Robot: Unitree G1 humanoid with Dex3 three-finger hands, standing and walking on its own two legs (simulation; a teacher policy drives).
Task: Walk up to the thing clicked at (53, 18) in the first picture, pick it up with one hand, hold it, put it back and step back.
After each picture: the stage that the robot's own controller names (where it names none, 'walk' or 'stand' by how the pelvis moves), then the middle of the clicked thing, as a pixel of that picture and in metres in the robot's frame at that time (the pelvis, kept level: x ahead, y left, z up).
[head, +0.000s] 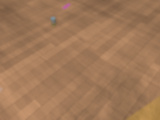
stand; (53, 21) +1.89 +0.35 -0.72
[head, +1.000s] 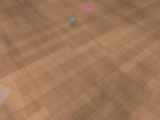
walk; (72, 22) +1.75 +0.15 -0.70
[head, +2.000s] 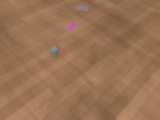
walk; (54, 52) +1.16 +0.23 -0.71
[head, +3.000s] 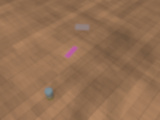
walk; (49, 94) +0.71 +0.24 -0.71
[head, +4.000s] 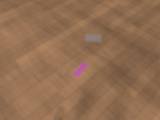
stand; out of the picture +0.40 +0.23 -0.70
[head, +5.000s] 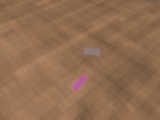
stand; out of the picture +0.36 +0.20 -0.72
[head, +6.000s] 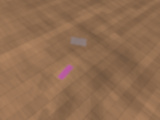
walk; out of the picture +0.39 +0.19 -0.71
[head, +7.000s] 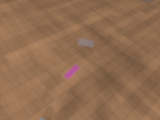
stand; out of the picture +0.42 +0.20 -0.69
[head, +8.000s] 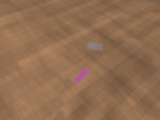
stand; out of the picture +0.42 +0.17 -0.70
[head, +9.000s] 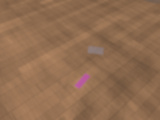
stand; out of the picture +0.39 +0.18 -0.72
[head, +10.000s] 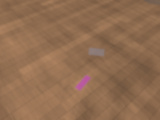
stand; out of the picture +0.38 +0.18 -0.72
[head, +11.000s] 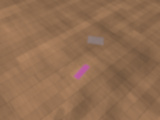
go down; out of the picture +0.39 +0.17 -0.71
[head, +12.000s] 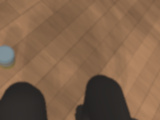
go down; (6, 58) +0.46 +0.21 -0.28
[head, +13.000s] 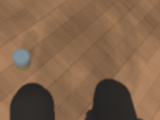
close in; (22, 60) +0.46 +0.20 -0.29
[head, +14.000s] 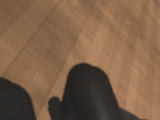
close in; out of the picture +0.45 +0.24 -0.23
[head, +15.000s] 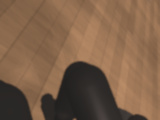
close; out of the picture +0.44 +0.25 -0.23
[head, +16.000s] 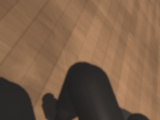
lift; out of the picture +0.41 +0.23 -0.24
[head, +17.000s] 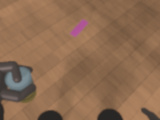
lift; (22, 86) +0.33 +0.19 -0.02
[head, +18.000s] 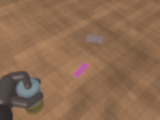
hold; (31, 96) +0.31 +0.17 +0.00
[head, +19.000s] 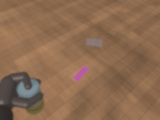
hold; (31, 97) +0.32 +0.17 +0.00
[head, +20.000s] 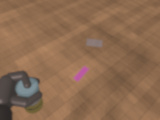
hold; (30, 96) +0.32 +0.17 +0.00
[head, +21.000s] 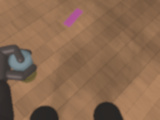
crouch; (24, 67) +0.41 +0.18 -0.07
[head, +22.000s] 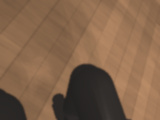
lower; out of the picture +0.46 +0.25 -0.21
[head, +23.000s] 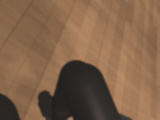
lower; out of the picture +0.45 +0.27 -0.23
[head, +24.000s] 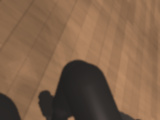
lower; out of the picture +0.46 +0.27 -0.24
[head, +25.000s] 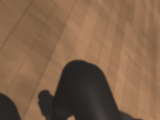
lower; out of the picture +0.46 +0.27 -0.24
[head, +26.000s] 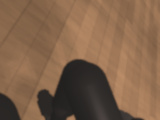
rest; out of the picture +0.46 +0.27 -0.24
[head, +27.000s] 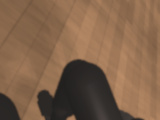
withdraw; out of the picture +0.45 +0.27 -0.24
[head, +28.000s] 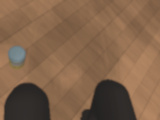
walk; (17, 58) +0.47 +0.21 -0.29
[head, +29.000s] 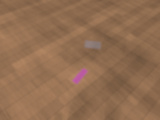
stand; out of the picture +0.40 +0.16 -0.65
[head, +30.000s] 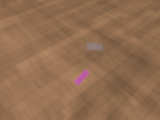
stand; out of the picture +0.42 +0.17 -0.66
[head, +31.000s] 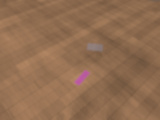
stand; out of the picture +0.42 +0.17 -0.66
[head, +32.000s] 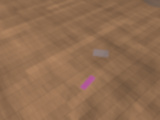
stand; out of the picture +0.43 +0.17 -0.72
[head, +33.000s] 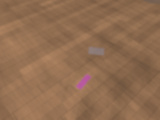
stand; out of the picture +0.40 +0.17 -0.73
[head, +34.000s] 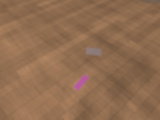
walk; out of the picture +0.39 +0.19 -0.73
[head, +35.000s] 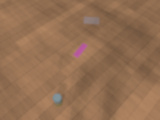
walk; (57, 100) +0.53 +0.18 -0.70
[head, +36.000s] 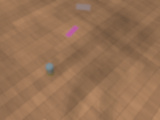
walk; (50, 69) +0.81 +0.24 -0.70
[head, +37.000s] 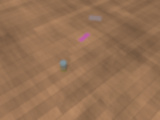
stand; (63, 66) +1.03 +0.19 -0.71
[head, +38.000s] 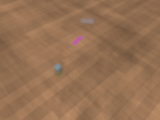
stand; (57, 70) +1.02 +0.20 -0.73
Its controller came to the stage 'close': yes
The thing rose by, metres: 0.72
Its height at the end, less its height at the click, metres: +0.00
